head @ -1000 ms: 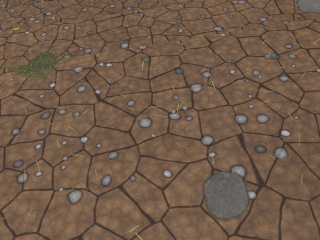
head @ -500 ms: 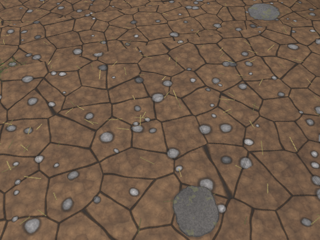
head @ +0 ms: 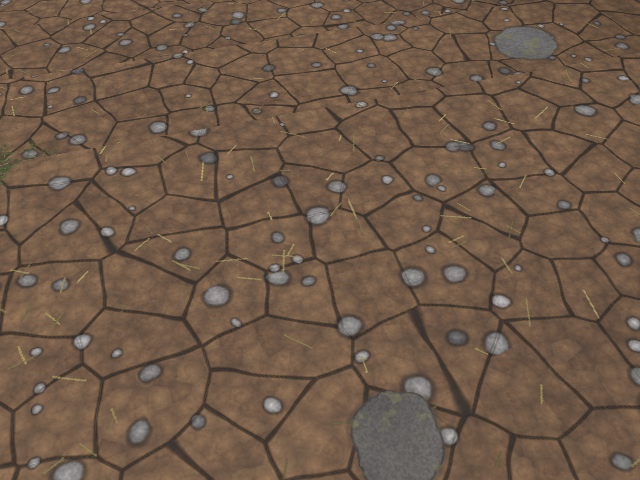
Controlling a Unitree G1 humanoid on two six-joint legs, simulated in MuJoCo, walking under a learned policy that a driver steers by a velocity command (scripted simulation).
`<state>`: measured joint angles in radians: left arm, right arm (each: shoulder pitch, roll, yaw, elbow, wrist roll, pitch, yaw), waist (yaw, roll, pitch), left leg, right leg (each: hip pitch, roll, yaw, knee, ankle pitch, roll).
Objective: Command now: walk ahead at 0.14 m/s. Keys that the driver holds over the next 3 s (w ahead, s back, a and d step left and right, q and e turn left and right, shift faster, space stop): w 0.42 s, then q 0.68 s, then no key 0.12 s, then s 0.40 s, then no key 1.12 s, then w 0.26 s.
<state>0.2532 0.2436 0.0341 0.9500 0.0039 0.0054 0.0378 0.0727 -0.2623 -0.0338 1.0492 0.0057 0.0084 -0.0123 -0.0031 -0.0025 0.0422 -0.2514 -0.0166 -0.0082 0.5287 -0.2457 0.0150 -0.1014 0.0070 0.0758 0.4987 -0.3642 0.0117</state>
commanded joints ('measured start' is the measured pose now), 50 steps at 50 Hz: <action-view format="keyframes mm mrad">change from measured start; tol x32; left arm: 1 32 115 22 -26 -8 -13 7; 30 390 -7 -13 -16 20 -102 -12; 50 -130 133 44 -248 -9 -52 20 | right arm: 1 -16 -130 -26 -30 9 -8 -9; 50 81 -204 -77 -293 6 12 -27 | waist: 1 -4 8 28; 27 -134 -161 -106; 30 -36 328 -504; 34 7 -22 -102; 50 -32 121 -115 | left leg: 1 21 29 -63 -90 -380 63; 10 -12 192 -357 -182 -320 202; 13 -427 -34 54 324 128 48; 17 -928 83 17 703 -308 44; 28 287 -27 51 22 405 97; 30 659 428 -692 -81 853 387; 36 -122 192 -326 -297 257 257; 50 -12 130 -482 -242 -34 204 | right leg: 1 -193 -6 8 -79 -232 -63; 9 -216 -3 -20 56 -91 -113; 16 497 -367 416 -160 630 -277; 22 -54 -166 41 -425 482 -157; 27 65 -167 -64 -38 1030 -46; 28 -19 -137 -78 150 929 -13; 30 -400 99 5 900 -287 64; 50 -329 23 43 154 53 71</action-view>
